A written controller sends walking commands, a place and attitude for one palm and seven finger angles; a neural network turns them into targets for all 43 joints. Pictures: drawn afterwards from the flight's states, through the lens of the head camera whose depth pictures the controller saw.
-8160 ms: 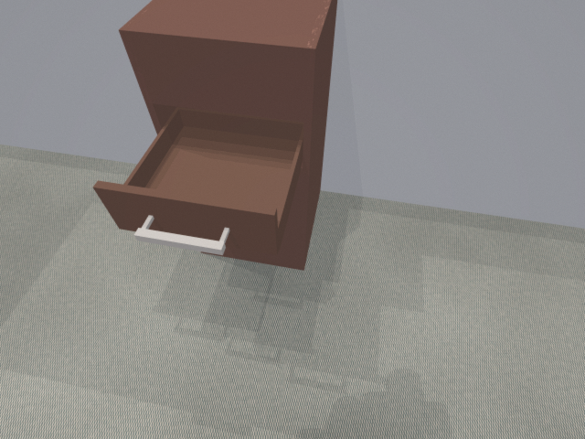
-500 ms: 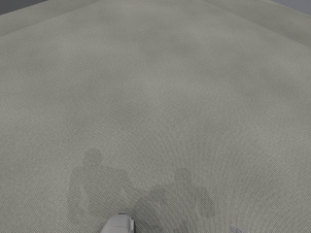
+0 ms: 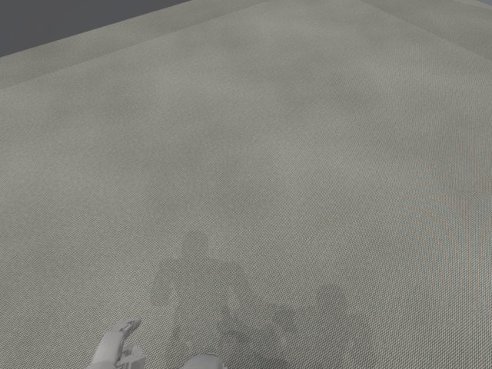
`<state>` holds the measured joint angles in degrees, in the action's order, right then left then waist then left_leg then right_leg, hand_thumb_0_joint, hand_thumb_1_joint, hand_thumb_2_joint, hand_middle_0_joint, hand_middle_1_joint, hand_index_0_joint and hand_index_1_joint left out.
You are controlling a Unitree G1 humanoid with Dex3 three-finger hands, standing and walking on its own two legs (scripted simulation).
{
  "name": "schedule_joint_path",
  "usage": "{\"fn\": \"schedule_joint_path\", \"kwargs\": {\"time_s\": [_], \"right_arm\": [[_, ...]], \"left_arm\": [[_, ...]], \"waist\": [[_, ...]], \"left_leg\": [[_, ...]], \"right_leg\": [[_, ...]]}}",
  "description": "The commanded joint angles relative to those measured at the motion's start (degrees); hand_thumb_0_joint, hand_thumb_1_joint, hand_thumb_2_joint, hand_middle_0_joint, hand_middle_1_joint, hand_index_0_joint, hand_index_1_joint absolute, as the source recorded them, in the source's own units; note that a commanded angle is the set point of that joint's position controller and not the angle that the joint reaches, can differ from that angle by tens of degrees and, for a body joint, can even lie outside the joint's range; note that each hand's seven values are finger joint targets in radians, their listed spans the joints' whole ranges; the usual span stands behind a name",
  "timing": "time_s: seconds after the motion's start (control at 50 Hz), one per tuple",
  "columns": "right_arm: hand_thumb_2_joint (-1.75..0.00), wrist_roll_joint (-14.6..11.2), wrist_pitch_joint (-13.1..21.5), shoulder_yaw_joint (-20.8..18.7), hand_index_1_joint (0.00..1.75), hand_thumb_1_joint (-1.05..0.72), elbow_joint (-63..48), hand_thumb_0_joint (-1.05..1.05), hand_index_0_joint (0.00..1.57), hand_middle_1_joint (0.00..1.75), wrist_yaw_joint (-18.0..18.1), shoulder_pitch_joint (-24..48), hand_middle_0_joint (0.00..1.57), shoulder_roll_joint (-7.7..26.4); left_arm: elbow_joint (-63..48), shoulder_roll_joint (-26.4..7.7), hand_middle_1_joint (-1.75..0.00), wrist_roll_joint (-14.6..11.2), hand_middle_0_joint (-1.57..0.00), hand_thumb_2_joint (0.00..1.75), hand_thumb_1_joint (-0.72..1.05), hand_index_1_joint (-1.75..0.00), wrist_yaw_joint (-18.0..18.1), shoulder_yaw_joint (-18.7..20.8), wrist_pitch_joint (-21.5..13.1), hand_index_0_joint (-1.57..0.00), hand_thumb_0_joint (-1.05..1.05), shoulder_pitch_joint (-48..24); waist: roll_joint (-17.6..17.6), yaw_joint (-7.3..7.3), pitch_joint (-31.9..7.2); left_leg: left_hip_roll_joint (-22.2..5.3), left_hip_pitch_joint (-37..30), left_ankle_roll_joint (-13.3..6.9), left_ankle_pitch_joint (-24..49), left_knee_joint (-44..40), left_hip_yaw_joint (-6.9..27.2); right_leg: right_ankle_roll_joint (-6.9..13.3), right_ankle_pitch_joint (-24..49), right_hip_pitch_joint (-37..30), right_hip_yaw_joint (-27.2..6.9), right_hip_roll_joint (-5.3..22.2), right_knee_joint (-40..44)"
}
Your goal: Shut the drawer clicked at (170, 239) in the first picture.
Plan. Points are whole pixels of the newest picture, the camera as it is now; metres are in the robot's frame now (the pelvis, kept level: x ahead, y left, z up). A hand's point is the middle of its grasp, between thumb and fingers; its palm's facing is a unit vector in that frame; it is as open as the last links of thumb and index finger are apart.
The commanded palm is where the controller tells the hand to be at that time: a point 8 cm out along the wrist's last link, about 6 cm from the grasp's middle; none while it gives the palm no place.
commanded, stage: turn to face it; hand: left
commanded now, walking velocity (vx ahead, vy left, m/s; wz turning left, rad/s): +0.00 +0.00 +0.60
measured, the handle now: out of the picture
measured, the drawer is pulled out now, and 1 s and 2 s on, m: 0.30 0.30 0.30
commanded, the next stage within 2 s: none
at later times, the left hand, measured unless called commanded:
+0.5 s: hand out of the picture +0.05 +0.26 -0.16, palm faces +0.34 -0.90 -0.26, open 7.4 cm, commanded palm none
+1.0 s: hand out of the picture +0.01 +0.19 -0.17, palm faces +0.60 -0.77 -0.22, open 7.4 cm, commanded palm none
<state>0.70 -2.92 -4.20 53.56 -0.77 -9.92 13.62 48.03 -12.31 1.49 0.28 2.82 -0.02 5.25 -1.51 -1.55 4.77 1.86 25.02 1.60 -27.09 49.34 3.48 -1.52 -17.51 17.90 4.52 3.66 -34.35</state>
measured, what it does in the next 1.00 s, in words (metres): steps on the spot, turning left: left foot, then right foot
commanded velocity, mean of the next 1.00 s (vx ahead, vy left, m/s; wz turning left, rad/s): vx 0.00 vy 0.00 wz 0.60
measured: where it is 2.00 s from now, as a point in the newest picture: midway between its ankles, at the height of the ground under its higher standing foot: outside the picture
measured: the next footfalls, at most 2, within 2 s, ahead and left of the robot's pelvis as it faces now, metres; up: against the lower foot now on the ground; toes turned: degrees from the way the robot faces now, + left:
left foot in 0.28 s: +0.07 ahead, +0.13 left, +0.00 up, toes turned +17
right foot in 0.68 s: +0.15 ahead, -0.12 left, +0.00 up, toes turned +22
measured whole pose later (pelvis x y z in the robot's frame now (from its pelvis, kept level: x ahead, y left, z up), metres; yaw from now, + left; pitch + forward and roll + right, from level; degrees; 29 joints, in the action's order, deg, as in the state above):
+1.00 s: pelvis +0.08 +0.00 +0.00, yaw +37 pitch +1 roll +1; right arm 0.7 -3.0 -3.8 50.9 -2.4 -6.3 14.7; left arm 50.8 -12.6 1.2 0.2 2.8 1.2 13.3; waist 2.7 0.3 6.5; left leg -0.5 17.9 1.5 -14.6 33.4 -4.6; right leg -3.2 -23.3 12.9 12.6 9.9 -37.2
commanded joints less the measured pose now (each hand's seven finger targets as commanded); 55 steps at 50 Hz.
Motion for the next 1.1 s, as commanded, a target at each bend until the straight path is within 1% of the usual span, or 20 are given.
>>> {"fn": "schedule_joint_path", "kwargs": {"time_s": [0.0, 0.06, 0.16, 0.22, 0.24, 0.26, 0.28, 0.3, 0.36, 0.6, 0.62, 0.66, 0.7, 0.76, 0.9, 0.94, 0.96, 0.98, 1.02, 1.08], "right_arm": [[-0.90, 0.34, 0.46, -1.66, 0.30, -0.90, -5.16, 0.00, 0.20, 0.30, -0.15, 3.29, 0.20, 5.45], [-0.90, 0.02, 0.38, -0.63, 0.30, -0.90, -5.85, 0.00, 0.20, 0.30, -0.92, 5.34, 0.20, 3.14], [-0.90, -0.14, 1.09, 0.32, 0.30, -0.90, -6.67, 0.00, 0.20, 0.30, -1.17, 7.62, 0.20, 2.39], [-0.90, 0.15, 1.53, -0.24, 0.30, -0.90, -5.76, 0.00, 0.20, 0.30, -0.96, 2.20, 0.20, 4.89], [-0.90, 0.49, 2.10, -1.44, 0.30, -0.90, -4.70, 0.00, 0.20, 0.30, -0.67, -2.97, 0.20, 8.98], [-0.90, 0.72, 2.60, -3.39, 0.30, -0.90, -3.89, 0.00, 0.20, 0.30, -0.07, -8.66, 0.20, 16.25], [-0.90, 0.11, 2.01, -3.44, 0.30, -0.90, -2.46, 0.00, 0.20, 0.30, 0.75, -10.96, 0.20, 17.66], [-0.90, 0.43, 1.91, -3.04, 0.30, -0.90, -3.37, 0.00, 0.20, 0.30, 0.89, -8.60, 0.20, 17.30], [-0.90, 0.56, 2.23, -1.72, 0.30, -0.90, -5.73, 0.00, 0.20, 0.30, 2.00, -0.41, 0.20, 12.64], [-0.90, 0.47, 1.30, -2.67, 0.30, -0.90, -7.01, 0.00, 0.20, 0.30, 1.14, 4.71, 0.20, 12.10], [-0.90, 0.02, 1.34, -2.55, 0.30, -0.90, -7.51, 0.00, 0.20, 0.30, 0.97, 5.41, 0.20, 10.86], [-0.90, -0.34, 1.55, -1.86, 0.30, -0.90, -9.37, 0.00, 0.20, 0.30, 0.42, 5.96, 0.20, 6.24], [-0.90, 0.36, 0.80, -2.16, 0.30, -0.90, -7.69, 0.00, 0.20, 0.30, 0.03, 4.26, 0.20, 7.32], [-0.90, 0.11, -0.04, -1.36, 0.30, -0.90, -6.72, 0.00, 0.20, 0.30, -0.73, 5.26, 0.20, 5.16], [-0.90, -0.12, 0.90, -0.11, 0.30, -0.90, -7.10, 0.00, 0.20, 0.30, -1.23, 6.82, 0.20, 3.27], [-0.90, 0.18, 1.44, -0.80, 0.30, -0.90, -6.10, 0.00, 0.20, 0.30, -1.06, 1.76, 0.20, 5.63], [-0.90, 0.53, 2.08, -2.09, 0.30, -0.90, -5.36, 0.00, 0.20, 0.30, -0.62, -2.65, 0.20, 10.78], [-0.90, 0.53, 2.26, -3.86, 0.30, -0.90, -4.38, 0.00, 0.20, 0.30, 0.14, -8.22, 0.20, 16.87], [-0.90, 0.52, 1.92, -3.19, 0.30, -0.90, -4.16, 0.00, 0.20, 0.30, 1.03, -7.95, 0.20, 15.97], [-0.90, 0.78, 2.00, -2.00, 0.30, -0.90, -6.11, 0.00, 0.20, 0.30, 1.88, 0.46, 0.20, 12.48]], "left_arm": [[-2.58, -9.98, -0.30, -0.48, -0.20, 0.90, 0.90, -0.30, 1.22, 2.31, -0.63, -0.20, 0.00, 4.74], [-2.09, -9.76, -0.30, -0.34, -0.20, 0.90, 0.90, -0.30, 1.18, 2.37, -0.72, -0.20, 0.00, 6.31], [0.25, -12.59, -0.30, 0.01, -0.20, 0.90, 0.90, -0.30, 1.01, 3.21, -0.68, -0.20, 0.00, 10.58], [0.25, -12.87, -0.30, -0.61, -0.20, 0.90, 0.90, -0.30, 0.57, 3.38, -0.60, -0.20, 0.00, 8.19], [-0.84, -11.73, -0.30, -1.10, -0.20, 0.90, 0.90, -0.30, 0.33, 3.15, -0.50, -0.20, 0.00, 7.04], [-3.39, -7.12, -0.30, -1.59, -0.20, 0.90, 0.90, -0.30, -0.14, 1.95, -0.31, -0.20, 0.00, 4.55], [-4.32, -7.53, -0.30, -1.11, -0.20, 0.90, 0.90, -0.30, 0.42, 1.62, 0.51, -0.20, 0.00, 1.86], [-4.94, -8.14, -0.30, -1.02, -0.20, 0.90, 0.90, -0.30, 0.69, 1.81, 0.85, -0.20, 0.00, 1.94], [-1.70, -7.85, -0.30, -0.62, -0.20, 0.90, 0.90, -0.30, 0.30, 2.20, 1.74, -0.20, 0.00, 1.88], [-1.79, -7.48, -0.30, -0.97, -0.20, 0.90, 0.90, -0.30, 0.09, 2.32, 1.08, -0.20, 0.00, 6.64], [-1.53, -9.31, -0.30, -0.83, -0.20, 0.90, 0.90, -0.30, 0.38, 2.77, 0.53, -0.20, 0.00, 9.28], [-2.10, -16.75, -0.30, 0.28, -0.20, 0.90, 0.90, -0.30, 1.07, 4.08, -0.24, -0.20, 0.00, 10.51], [-2.86, -11.43, -0.30, -0.19, -0.20, 0.90, 0.90, -0.30, 1.45, 2.72, -0.51, -0.20, 0.00, 5.52], [-3.22, -9.70, -0.30, -0.40, -0.20, 0.90, 0.90, -0.30, 1.35, 2.25, -0.35, -0.20, 0.00, 4.24], [-0.52, -13.40, -0.30, -0.05, -0.20, 0.90, 0.90, -0.30, 0.93, 3.52, -0.20, -0.20, 0.00, 9.49], [-0.65, -13.02, -0.30, -0.74, -0.20, 0.90, 0.90, -0.30, 0.58, 3.51, -0.10, -0.20, 0.00, 7.94], [-1.91, -10.93, -0.30, -1.13, -0.20, 0.90, 0.90, -0.30, 0.28, 3.21, 0.04, -0.20, 0.00, 7.40], [-4.45, -6.66, -0.30, -1.47, -0.20, 0.90, 0.90, -0.30, 0.00, 1.74, 0.07, -0.20, 0.00, 3.62], [-5.51, -8.07, -0.30, -0.98, -0.20, 0.90, 0.90, -0.30, 0.67, 1.84, 1.07, -0.20, 0.00, -0.15], [-2.53, -7.53, -0.30, -0.70, -0.20, 0.90, 0.90, -0.30, 0.22, 2.21, 1.85, -0.20, 0.00, 1.34]], "waist": [[14.60, 1.70, -6.37], [13.54, 2.80, -6.72], [13.38, 4.86, -8.04], [11.89, 0.98, -9.41], [3.32, -2.17, -12.96], [-15.65, -5.50, -15.17], [-12.84, -5.47, -16.92], [-7.36, -4.34, -14.25], [-8.96, -1.23, -8.31], [-7.01, 2.82, -7.98], [-2.94, 4.45, -8.85], [19.32, 5.68, -8.35], [13.66, 2.13, -5.75], [15.60, 1.78, -5.10], [12.51, 3.87, -7.26], [9.75, 0.53, -9.43], [-0.95, -1.97, -13.19], [-16.20, -5.37, -14.65], [-6.12, -4.31, -12.35], [-9.60, -0.91, -7.40]], "left_leg": [[-4.32, 10.45, 2.27, -0.90, 20.61, -2.08], [-4.06, 7.83, 2.91, 1.29, 9.01, -6.09], [-2.08, 1.68, 1.81, 2.37, -7.92, -10.31], [-1.11, -10.90, 0.23, 14.22, -20.77, -10.41], [-6.08, -23.00, -2.23, 28.44, -23.98, -4.45], [-23.65, -32.09, -11.40, 53.72, -25.42, 18.75], [-26.59, -31.69, -16.26, 62.83, -23.90, 19.22], [-26.06, -26.89, -16.78, 50.22, -24.28, 15.40], [-18.06, -17.67, -11.98, 41.57, -26.87, 12.01], [-10.85, -5.55, -8.17, 26.91, -23.87, 15.15], [-8.40, -1.33, -5.97, 22.98, -20.29, 13.94], [2.20, 10.45, 1.23, -8.08, 5.79, -1.65], [-2.45, 9.13, 0.96, -3.67, 17.85, 1.24], [-3.54, 7.85, 2.53, -0.11, 13.35, -3.53], [-1.09, -3.10, 1.39, 5.28, -11.97, -10.31], [-1.01, -13.94, 0.11, 16.73, -23.01, -9.14], [-9.95, -25.45, -4.03, 30.35, -25.03, 2.20], [-24.78, -31.21, -13.44, 54.79, -26.37, 21.78], [-24.21, -25.59, -16.33, 46.28, -25.31, 17.21], [-16.95, -16.65, -11.93, 37.10, -27.12, 12.91]], "right_leg": [[8.40, 28.13, -12.09, -9.23, 17.75, 14.32], [6.89, 37.85, -15.81, -1.19, 15.72, 12.25], [6.24, 45.77, -20.02, 1.15, 17.24, 6.91], [2.45, 40.31, -13.11, 5.00, 15.75, -1.35], [-0.58, 30.14, -3.74, 7.05, 13.45, -11.04], [-5.04, -14.50, 14.07, 6.97, 4.10, -25.56], [-3.93, -21.97, 16.28, -1.34, 3.43, -32.10], [-3.37, -19.85, 15.73, -2.96, 4.27, -34.38], [-3.90, -10.31, 14.41, -4.71, 3.89, -32.77], [-2.46, -0.13, -7.07, -1.59, -2.88, 1.57], [-2.11, 4.28, -13.80, -3.34, -0.87, 9.87], [8.57, 11.03, -16.46, -26.21, 24.63, 20.08], [10.25, 19.06, -10.21, -16.52, 20.27, 16.73], [8.08, 33.55, -12.99, -4.56, 15.26, 12.99], [5.55, 37.94, -16.08, 0.42, 16.32, 5.60], [1.83, 33.68, -10.47, 3.87, 14.83, -2.87], [-1.65, 20.45, 0.67, 6.21, 10.94, -13.74], [-4.95, -19.34, 15.36, 4.76, 3.05, -26.86], [-3.34, -18.19, 16.39, -3.36, 4.14, -33.03], [-3.38, -10.92, 13.19, -4.61, 3.31, -29.37]]}}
